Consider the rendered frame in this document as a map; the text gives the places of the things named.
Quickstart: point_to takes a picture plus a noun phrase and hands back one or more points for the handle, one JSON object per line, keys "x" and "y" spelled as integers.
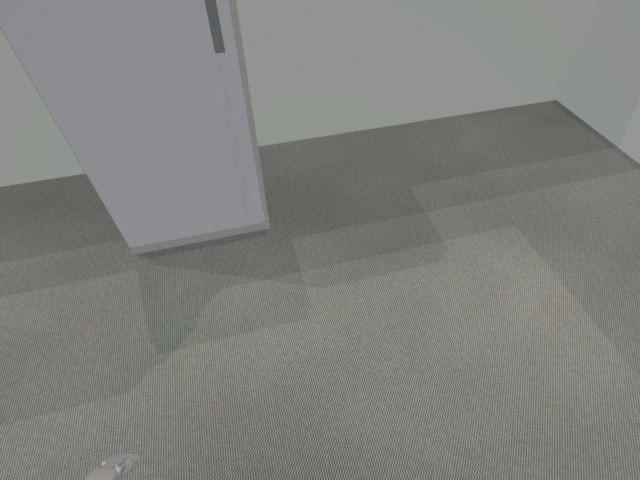
{"x": 213, "y": 17}

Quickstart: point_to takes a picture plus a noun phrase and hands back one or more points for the fridge door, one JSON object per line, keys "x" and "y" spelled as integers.
{"x": 157, "y": 120}

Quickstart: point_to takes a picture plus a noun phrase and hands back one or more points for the left robot hand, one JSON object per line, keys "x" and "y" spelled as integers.
{"x": 114, "y": 468}

